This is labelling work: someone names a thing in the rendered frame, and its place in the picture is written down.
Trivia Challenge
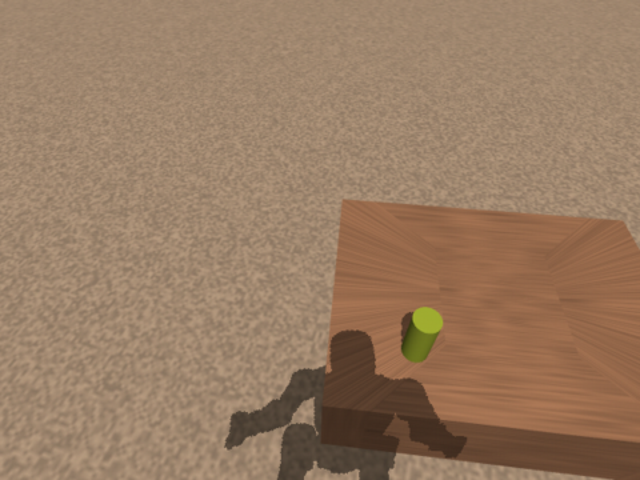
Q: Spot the can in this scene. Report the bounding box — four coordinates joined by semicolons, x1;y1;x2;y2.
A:
401;307;443;363

